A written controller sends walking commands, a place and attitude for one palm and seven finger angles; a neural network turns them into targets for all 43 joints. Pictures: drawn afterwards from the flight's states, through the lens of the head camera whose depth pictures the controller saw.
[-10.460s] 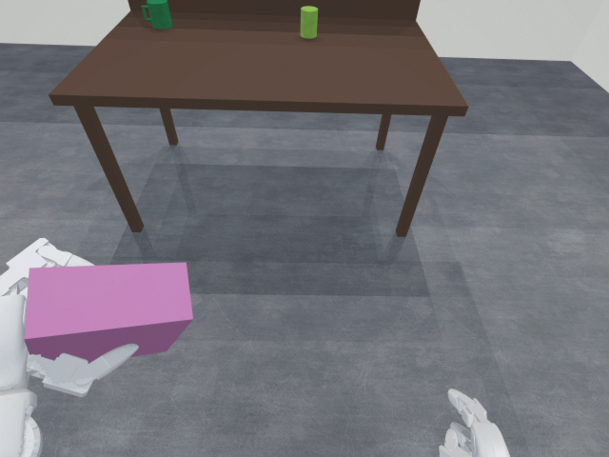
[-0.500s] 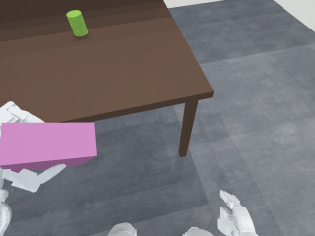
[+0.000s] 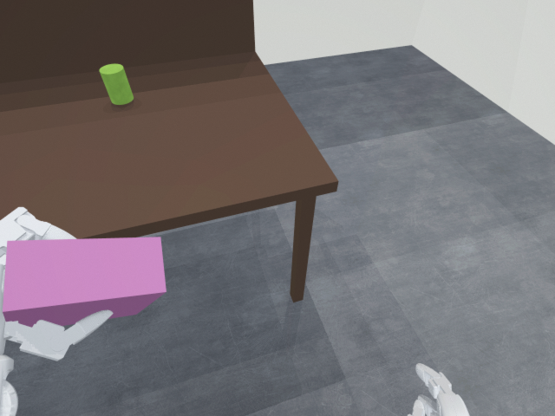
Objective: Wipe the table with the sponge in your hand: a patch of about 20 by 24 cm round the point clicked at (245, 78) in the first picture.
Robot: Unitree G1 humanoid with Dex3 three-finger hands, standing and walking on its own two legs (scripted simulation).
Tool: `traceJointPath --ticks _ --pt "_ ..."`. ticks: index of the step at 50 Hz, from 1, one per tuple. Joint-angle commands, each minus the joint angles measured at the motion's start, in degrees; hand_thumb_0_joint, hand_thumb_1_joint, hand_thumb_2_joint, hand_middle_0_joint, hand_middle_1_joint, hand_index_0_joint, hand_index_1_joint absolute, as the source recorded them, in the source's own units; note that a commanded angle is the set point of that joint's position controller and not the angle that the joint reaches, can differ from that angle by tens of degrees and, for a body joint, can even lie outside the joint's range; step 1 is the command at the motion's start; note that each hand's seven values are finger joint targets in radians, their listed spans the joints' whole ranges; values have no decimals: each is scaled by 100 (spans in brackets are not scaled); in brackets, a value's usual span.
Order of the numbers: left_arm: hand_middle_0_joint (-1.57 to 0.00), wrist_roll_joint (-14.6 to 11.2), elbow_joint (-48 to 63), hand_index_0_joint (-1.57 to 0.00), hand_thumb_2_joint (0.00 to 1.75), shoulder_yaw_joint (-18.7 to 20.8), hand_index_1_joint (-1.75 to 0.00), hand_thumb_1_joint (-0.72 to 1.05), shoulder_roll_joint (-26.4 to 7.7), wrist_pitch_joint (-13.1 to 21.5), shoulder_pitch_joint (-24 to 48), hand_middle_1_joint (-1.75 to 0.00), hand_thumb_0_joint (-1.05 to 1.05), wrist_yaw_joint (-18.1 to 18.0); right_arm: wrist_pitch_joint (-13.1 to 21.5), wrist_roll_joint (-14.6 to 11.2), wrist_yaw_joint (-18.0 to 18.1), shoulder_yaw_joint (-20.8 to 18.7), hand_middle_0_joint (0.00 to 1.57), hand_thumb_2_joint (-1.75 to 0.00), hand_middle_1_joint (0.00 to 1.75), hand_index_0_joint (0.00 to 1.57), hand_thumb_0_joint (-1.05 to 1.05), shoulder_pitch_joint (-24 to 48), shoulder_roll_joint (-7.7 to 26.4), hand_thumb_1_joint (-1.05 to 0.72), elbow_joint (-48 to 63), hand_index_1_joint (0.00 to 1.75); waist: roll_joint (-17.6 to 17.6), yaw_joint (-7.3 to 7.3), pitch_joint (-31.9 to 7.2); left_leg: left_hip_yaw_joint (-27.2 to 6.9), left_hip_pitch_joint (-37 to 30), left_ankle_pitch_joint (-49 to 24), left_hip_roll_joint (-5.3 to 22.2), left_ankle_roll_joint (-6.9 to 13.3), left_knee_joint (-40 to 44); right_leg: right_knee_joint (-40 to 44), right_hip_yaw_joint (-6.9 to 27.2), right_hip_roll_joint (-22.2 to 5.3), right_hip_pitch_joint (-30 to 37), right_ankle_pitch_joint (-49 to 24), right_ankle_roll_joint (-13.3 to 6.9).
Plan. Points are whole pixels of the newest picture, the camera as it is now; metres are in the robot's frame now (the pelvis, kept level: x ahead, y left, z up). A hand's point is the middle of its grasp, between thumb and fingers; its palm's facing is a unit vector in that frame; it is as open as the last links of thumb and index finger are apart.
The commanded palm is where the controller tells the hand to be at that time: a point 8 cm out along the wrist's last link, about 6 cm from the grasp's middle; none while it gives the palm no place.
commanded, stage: take the last steps up to it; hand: left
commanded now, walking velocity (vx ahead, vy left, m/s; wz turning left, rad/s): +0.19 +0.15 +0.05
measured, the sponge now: (107, 283) +0.23 +0.20 +0.15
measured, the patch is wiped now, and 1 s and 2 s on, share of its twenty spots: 0.00 0.00 0.00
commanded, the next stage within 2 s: come to a stop and stand still in 0.84 s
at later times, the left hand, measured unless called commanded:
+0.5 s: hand (45, 258) +0.24 +0.27 +0.17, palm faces +0.38 -0.79 -0.47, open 10.1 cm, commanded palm +0.18 +0.32 +0.19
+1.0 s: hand (13, 218) +0.29 +0.32 +0.18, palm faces +0.36 -0.80 -0.48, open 10.1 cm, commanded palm +0.23 +0.37 +0.19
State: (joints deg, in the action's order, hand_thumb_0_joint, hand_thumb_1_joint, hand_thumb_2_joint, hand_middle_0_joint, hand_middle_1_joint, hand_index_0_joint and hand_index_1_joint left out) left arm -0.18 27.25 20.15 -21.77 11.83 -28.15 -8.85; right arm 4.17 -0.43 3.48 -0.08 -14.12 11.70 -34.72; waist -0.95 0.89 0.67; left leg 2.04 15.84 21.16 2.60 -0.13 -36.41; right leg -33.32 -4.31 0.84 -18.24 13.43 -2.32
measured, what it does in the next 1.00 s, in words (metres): steps to the left: left foot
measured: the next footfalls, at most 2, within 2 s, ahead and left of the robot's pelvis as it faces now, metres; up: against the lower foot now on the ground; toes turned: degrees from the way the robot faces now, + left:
left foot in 0.76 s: +0.13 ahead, +0.23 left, +0.00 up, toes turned +1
right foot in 1.02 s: +0.12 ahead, +0.02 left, +0.00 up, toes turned -7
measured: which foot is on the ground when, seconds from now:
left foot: down 0.00-0.44, up 0.46-0.74, down 0.76-1.00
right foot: down 0.00-0.78, up 0.80-1.00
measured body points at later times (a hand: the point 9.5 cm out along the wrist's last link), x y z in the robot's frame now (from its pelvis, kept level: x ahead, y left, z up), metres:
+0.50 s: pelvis +0.03 +0.03 +0.00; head +0.05 +0.01 +0.45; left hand +0.22 +0.31 +0.20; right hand +0.18 -0.18 -0.11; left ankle +0.01 +0.15 -0.70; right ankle +0.03 -0.05 -0.73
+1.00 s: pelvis +0.07 +0.09 +0.00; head +0.11 +0.09 +0.45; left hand +0.27 +0.37 +0.21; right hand +0.24 -0.11 -0.10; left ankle +0.09 +0.21 -0.73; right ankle +0.07 +0.01 -0.72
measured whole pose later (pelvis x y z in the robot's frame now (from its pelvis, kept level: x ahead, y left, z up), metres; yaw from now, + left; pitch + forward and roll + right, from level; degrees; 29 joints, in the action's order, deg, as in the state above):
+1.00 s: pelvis +0.07 +0.09 +0.00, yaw +0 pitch +0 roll +1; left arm -1.6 31.5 21.1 -22.8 12.2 -28.6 -8.7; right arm 5.9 -0.8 2.6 0.8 -10.8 8.4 -34.0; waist 0.2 0.1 3.9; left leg 8.3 16.9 15.9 2.2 0.8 -32.7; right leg -40.0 -8.0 -2.6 -18.8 24.9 1.5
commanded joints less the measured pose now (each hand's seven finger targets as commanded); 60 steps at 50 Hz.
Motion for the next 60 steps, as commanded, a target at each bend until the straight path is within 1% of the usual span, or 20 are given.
traceJointPath --ticks 1,5,9,11,13,18,20,21,22,23,26,28,36,39,40,45,50,53,54,60 --pt "-120 -104 998 -120 130 702 -160 10 -1073 355 722 -160 0 -133 199 11 -25 -291 20 -90 30 20 0 740 605 -90 821 30 1082 -120 -58 -170 1449 718 -72 27 -1662 2233 3362 -2317 688 1813 -925" --pt "-120 -74 1132 -120 130 754 -160 10 -1042 456 470 -160 0 -113 94 65 -57 -156 20 -90 30 20 0 774 447 -90 759 30 954 -124 -337 -54 462 330 88 78 -477 1684 1700 -1875 437 293 -713" --pt "-120 -122 1372 -120 130 668 -160 10 -944 466 533 -160 0 -118 115 59 34 -228 20 -90 30 20 0 625 479 -90 810 30 123 -21 -533 310 -865 -216 -59 162 1423 768 1014 -1079 115 984 -163" --pt "-120 -135 1474 -120 130 654 -160 10 -868 523 639 -160 0 -122 187 3 28 -297 20 -90 30 20 0 631 708 -90 938 30 -1027 -60 -481 -1094 -991 -585 1066 700 1825 -770 107 -250 -492 1104 213" --pt "-120 -71 1172 -120 130 659 -160 10 -896 503 612 -160 0 -78 274 19 41 -288 20 -90 30 20 0 653 604 -90 829 30 -1449 -24 -71 -1895 -157 522 1615 1218 2418 -2263 82 -294 -817 1837 290" --pt "-120 -107 1347 -120 130 460 -160 10 -792 474 636 -160 0 -71 453 -11 0 -272 20 -90 30 20 0 591 662 -90 681 30 -999 -64 -332 -717 -592 -1887 1057 896 1432 -494 -376 -272 -156 1261 371" --pt "-120 -70 1203 -120 130 519 -160 10 -830 454 586 -160 0 -79 427 -6 -15 -256 20 -90 30 20 0 607 659 -90 654 30 -800 -98 -454 -430 -134 -1686 876 642 836 687 -306 -347 803 429 260" --pt "-120 -32 1118 -120 130 633 -160 10 -970 460 589 -160 0 -96 376 -5 -14 -256 20 -90 30 20 0 630 604 -90 668 30 -67 -83 -620 -103 622 -1157 582 462 25 1033 561 -953 1556 -287 -26" --pt "-120 -48 885 -120 130 795 -160 10 -1163 440 468 -160 0 -128 317 7 -38 -239 20 -90 30 20 0 617 486 -90 724 30 1222 -39 -653 401 1633 -116 -119 130 -1187 1343 2370 -2115 2095 -1095 -565" --pt "-120 -194 830 -120 130 810 -160 10 -1074 432 614 -160 0 -107 301 -62 -101 -375 20 -90 30 20 0 629 601 -90 738 30 1801 -94 -522 35 1974 835 -197 -58 -2309 1669 3120 -2693 1895 -1178 -875" --pt "-120 -182 1036 -120 130 1017 -160 10 -1154 595 155 -160 0 -72 133 -1 -126 -219 20 -90 30 20 0 782 450 -90 669 30 587 -91 -168 -392 2056 235 186 -163 -2895 1526 1850 -2366 1342 -2028 -827" --pt "-120 -134 1107 -120 130 1000 -160 10 -1078 689 63 -160 0 -80 64 20 -105 -192 20 -90 30 20 0 797 385 -90 716 30 678 -61 -461 -144 1559 77 246 -133 -1809 1254 980 -2067 1403 -2867 -611" --pt "-120 -119 1486 -120 130 814 -160 10 -981 543 258 -160 0 -201 140 54 13 -370 20 -90 30 20 0 633 473 -90 890 30 786 -64 -806 769 -458 -947 -191 -1 1162 522 598 -1550 1058 -1365 -147" --pt "-120 -136 1702 -120 130 726 -160 10 -928 602 345 -160 0 -164 218 -34 14 -465 20 -90 30 20 0 544 726 -90 1011 30 -1195 -82 -830 -1331 -1593 -3017 1576 932 1556 -1789 -183 -389 -839 2005 377" --pt "-120 -104 1478 -120 130 844 -160 10 -1068 619 234 -160 0 -139 281 19 36 -445 20 -90 30 20 0 530 698 -90 873 30 -1651 -60 -806 -1804 -1238 -2287 1868 1282 1848 -2589 -52 -400 -1054 2404 369" --pt "-120 -167 1852 -120 130 631 -160 10 -841 505 159 -160 0 -103 444 -40 -51 -367 20 -90 30 20 0 584 636 -90 755 30 -1314 -74 -649 -574 -807 -2649 1220 991 1472 -1494 -321 -420 -537 1460 405" --pt "-120 -215 1416 -120 130 826 -160 10 -937 327 104 -160 0 -120 315 -10 13 -201 20 -90 30 20 0 606 613 -90 793 30 -594 -72 -693 -348 -218 -2277 1146 482 960 700 -294 -319 842 62 333" --pt "-120 -298 921 -120 130 766 -160 10 -862 160 227 -160 0 -83 160 -74 -22 -198 20 -90 30 20 0 541 500 -90 894 30 1291 41 -657 384 563 -621 22 -178 -336 1062 1738 -1750 1191 -2545 -378" --pt "-120 -319 874 -120 130 778 -160 10 -870 154 259 -160 0 -91 134 -77 -72 -188 20 -90 30 20 0 570 487 -90 881 30 1534 15 -655 225 759 233 -50 -217 -770 1118 1874 -2101 1318 -3299 -658" --pt "-120 -166 1435 -120 130 773 -160 10 -922 210 145 -160 0 -182 -38 38 48 -35 20 -90 30 20 0 805 356 -90 940 30 723 -61 -951 307 103 -784 -145 -145 779 515 617 -1463 1653 -3389 -206"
